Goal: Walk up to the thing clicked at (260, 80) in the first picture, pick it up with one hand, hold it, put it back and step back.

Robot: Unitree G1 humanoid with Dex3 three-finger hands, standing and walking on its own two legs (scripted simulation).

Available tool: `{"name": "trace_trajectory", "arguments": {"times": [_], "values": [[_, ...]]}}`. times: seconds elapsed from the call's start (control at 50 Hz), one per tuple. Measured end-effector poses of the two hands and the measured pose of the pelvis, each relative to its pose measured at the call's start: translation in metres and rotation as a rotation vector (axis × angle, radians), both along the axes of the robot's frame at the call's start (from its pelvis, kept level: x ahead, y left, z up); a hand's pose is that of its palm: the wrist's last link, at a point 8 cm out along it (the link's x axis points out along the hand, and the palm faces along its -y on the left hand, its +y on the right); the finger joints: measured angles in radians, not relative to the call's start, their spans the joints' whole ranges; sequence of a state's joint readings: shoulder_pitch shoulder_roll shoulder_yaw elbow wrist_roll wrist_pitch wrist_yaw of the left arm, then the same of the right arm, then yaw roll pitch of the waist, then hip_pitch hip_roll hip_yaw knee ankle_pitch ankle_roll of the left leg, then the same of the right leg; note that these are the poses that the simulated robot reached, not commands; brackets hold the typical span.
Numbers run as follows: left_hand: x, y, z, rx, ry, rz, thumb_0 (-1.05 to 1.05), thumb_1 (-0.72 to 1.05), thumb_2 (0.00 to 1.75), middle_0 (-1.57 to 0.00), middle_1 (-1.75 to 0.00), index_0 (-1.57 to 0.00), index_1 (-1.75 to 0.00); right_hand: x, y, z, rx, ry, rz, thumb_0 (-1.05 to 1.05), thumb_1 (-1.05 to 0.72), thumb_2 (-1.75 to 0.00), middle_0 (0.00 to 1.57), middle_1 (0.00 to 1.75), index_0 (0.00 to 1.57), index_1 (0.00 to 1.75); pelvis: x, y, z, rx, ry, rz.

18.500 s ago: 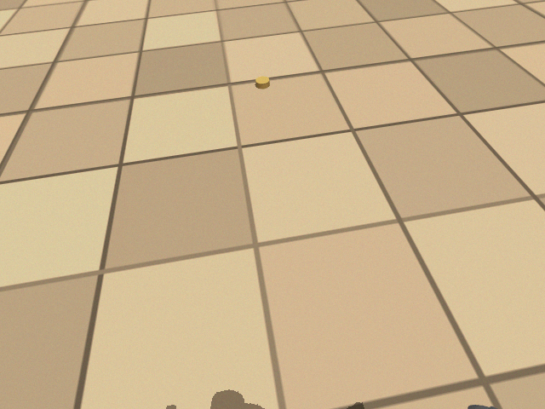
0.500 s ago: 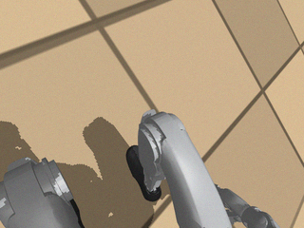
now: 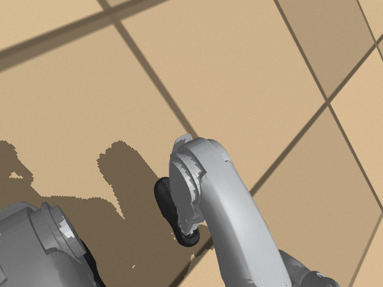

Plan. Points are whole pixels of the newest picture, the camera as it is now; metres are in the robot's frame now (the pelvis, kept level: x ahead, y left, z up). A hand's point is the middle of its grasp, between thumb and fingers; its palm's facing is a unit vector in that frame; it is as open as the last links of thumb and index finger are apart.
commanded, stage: close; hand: left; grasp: from above
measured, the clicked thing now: out of the picture +0.46 +0.31 -0.29
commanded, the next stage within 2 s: settle in 1.46 s
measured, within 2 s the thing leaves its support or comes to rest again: leaves its support in 1.86 s
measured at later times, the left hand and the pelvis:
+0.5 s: hand out of the picture +0.44 +0.32 -0.26, palm faces -0.46 -0.17 -0.87, open 12.9 cm; pelvis +0.00 +0.00 +0.00, yaw +0 degrees
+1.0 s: hand out of the picture +0.45 +0.31 -0.26, palm faces -0.42 -0.14 -0.90, open 11.4 cm; pelvis -0.01 +0.00 +0.00, yaw -1 degrees
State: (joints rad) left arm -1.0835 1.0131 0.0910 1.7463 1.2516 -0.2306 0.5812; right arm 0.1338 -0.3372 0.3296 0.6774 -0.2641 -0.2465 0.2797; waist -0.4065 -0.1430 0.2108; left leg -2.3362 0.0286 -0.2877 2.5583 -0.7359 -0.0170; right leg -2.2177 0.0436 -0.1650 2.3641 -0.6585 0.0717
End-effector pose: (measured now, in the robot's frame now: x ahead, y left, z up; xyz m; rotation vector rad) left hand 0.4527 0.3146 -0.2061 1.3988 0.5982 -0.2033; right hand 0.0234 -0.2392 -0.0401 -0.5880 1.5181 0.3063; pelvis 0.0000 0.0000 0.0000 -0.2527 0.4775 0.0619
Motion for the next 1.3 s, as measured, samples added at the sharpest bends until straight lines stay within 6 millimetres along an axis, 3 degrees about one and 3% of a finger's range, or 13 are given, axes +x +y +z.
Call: {"name": "trace_trajectory", "arguments": {"times": [0.18,0.32,0.5,0.86,1.08,1.3], "values": [[0.000,-0.013,0.007,0.028,-0.077,-0.071,0.00,-0.40,0.89,-0.10,-1.07,-0.13,-1.03,0.012,-0.005,0.004,-0.021,-0.063,0.051,0.00,-0.90,-0.90,0.20,0.30,0.20,0.30,-0.005,0.001,-0.001,-0.007,-0.025,-0.004],[0.000,-0.008,0.009,0.069,-0.077,0.002,0.00,-0.34,0.84,-0.13,-1.04,-0.17,-1.00,0.018,-0.011,0.008,-0.021,-0.098,0.066,0.00,-0.90,-0.90,0.20,0.30,0.20,0.30,-0.009,0.002,0.001,-0.004,-0.018,-0.005],[-0.003,0.008,-0.001,0.054,0.002,0.080,0.00,-0.29,0.80,-0.17,-1.02,-0.21,-0.98,0.009,-0.013,0.012,-0.028,-0.039,0.039,0.00,-0.90,-0.90,0.20,0.30,0.20,0.30,-0.004,0.000,0.003,0.001,0.001,-0.001],[-0.002,-0.014,0.003,0.038,-0.056,-0.045,0.00,-0.16,0.74,-0.25,-0.98,-0.32,-0.94,0.017,-0.004,0.004,0.001,-0.076,0.072,0.00,-0.90,-0.90,0.20,0.30,0.20,0.30,-0.007,0.000,0.003,-0.006,-0.027,-0.009],[0.003,-0.003,0.003,0.048,-0.048,0.047,-0.01,-0.12,0.64,-0.32,-0.90,-0.43,-0.88,0.007,-0.011,0.016,-0.031,-0.059,0.053,0.00,-0.90,-0.90,0.20,0.30,0.20,0.30,-0.008,0.001,0.005,-0.006,-0.010,-0.007],[0.005,0.000,0.005,0.039,-0.027,0.024,0.00,-0.12,0.62,-0.36,-0.84,-0.47,-0.82,0.003,-0.007,0.015,-0.031,-0.032,0.036,0.00,-0.90,-0.90,0.20,0.30,0.20,0.30,-0.005,0.001,0.007,-0.009,-0.010,-0.006]]}}
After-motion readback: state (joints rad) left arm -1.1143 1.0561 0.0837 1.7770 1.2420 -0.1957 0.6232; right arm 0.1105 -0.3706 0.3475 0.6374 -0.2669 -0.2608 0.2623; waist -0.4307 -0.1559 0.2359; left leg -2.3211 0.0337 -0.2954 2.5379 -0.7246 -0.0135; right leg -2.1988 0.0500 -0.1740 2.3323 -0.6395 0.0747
